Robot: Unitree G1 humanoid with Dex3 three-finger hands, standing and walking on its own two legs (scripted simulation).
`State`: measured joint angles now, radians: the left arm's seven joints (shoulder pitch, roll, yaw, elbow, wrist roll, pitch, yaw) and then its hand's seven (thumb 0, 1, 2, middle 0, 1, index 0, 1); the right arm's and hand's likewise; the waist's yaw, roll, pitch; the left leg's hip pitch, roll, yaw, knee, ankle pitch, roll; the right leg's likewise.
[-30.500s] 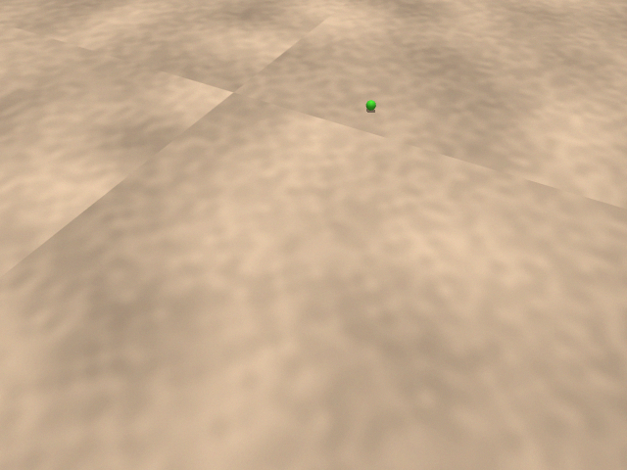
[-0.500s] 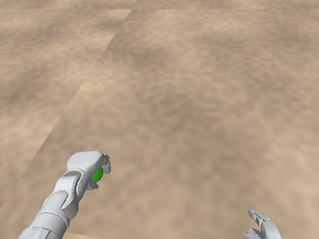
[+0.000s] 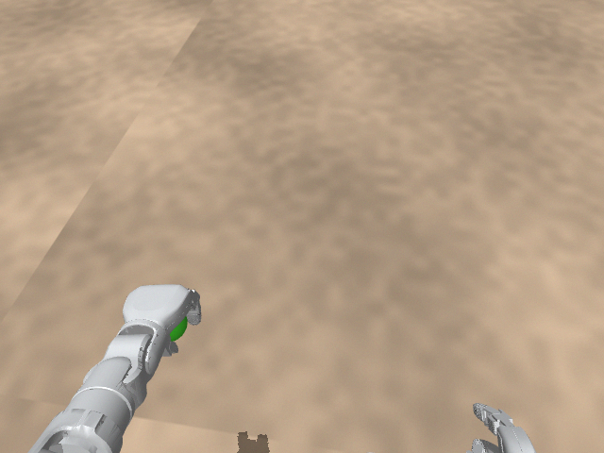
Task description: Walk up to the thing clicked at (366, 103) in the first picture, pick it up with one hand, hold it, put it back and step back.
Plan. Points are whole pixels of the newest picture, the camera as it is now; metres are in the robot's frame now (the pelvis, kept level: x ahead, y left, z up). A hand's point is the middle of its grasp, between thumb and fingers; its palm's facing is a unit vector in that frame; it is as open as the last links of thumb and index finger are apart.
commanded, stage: crouch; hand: left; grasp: from above
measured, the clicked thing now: (168, 323) +0.33 +0.23 -0.10
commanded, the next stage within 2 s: lower in 1.68 s
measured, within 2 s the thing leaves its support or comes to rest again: neither
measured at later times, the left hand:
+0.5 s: hand (206, 340) +0.39 +0.22 -0.33, palm faces -0.43 +0.04 -0.90, open 6.8 cm
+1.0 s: hand (218, 349) +0.42 +0.23 -0.49, palm faces -0.45 +0.00 -0.89, open 6.8 cm
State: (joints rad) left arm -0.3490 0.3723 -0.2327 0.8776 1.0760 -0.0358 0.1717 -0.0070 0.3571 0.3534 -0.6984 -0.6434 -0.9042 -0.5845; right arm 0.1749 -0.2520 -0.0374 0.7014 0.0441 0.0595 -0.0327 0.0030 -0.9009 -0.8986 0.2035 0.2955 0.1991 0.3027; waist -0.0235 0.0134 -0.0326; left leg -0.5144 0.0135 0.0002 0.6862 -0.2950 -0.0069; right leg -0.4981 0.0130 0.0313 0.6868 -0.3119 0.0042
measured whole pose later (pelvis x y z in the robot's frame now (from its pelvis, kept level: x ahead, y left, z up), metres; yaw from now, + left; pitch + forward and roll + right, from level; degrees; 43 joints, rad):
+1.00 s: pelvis -0.06 +0.01 -0.33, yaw -4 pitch +39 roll -6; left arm -0.95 0.61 0.01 1.36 1.21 -0.11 0.35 -0.02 0.34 0.36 -0.73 -0.60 -0.93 -0.58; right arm 0.15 -0.25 0.00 0.72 -0.10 -0.05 0.09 0.00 -0.91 -0.90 0.20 0.29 0.20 0.30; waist -0.21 0.01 -0.14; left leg -2.12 0.01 -0.10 2.11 -0.67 -0.01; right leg -2.06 0.04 -0.05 2.06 -0.69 0.02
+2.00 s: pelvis -0.06 +0.01 -0.42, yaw -8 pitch +34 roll -9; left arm -1.06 0.82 0.05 1.52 1.25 -0.17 0.37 -0.03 0.34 0.34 -0.75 -0.57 -0.95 -0.55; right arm 0.15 -0.28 0.14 0.69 -0.14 -0.04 0.13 0.00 -0.92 -0.90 0.20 0.30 0.20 0.30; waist -0.29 -0.04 0.00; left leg -2.33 0.01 -0.17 2.41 -0.69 -0.02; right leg -2.25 0.07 -0.11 2.31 -0.69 0.03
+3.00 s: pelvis -0.06 +0.01 -0.44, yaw -13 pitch +30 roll -13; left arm -1.09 0.97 0.08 1.68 1.27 -0.18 0.54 -0.03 0.34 0.32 -0.77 -0.55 -0.97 -0.53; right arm 0.11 -0.31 0.27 0.65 -0.21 -0.15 0.18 0.00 -0.91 -0.90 0.20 0.30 0.20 0.30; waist -0.37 -0.12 0.12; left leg -2.35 0.02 -0.24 2.51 -0.72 -0.02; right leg -2.25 0.09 -0.17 2.36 -0.68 0.04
